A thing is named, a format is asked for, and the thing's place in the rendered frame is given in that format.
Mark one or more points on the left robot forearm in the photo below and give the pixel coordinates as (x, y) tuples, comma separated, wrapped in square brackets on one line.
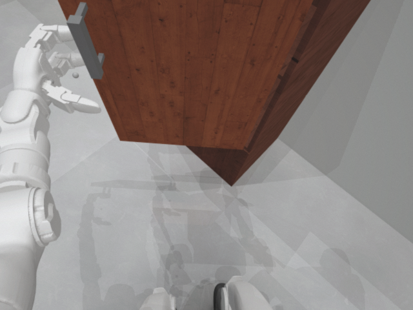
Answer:
[(24, 146)]

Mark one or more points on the cupboard door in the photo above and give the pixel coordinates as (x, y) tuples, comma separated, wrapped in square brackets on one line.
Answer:
[(189, 72)]

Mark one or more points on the right robot shin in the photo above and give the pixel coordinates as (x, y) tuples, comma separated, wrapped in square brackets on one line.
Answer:
[(233, 279)]

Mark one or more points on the robot left hand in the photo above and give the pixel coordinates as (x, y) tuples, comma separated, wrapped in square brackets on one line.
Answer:
[(32, 70)]

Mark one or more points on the robot right thigh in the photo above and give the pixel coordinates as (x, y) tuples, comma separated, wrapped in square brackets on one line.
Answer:
[(243, 296)]

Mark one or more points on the left robot upper arm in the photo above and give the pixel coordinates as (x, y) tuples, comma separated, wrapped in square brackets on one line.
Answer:
[(29, 220)]

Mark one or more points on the handle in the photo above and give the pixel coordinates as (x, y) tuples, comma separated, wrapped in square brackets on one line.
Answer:
[(84, 43)]

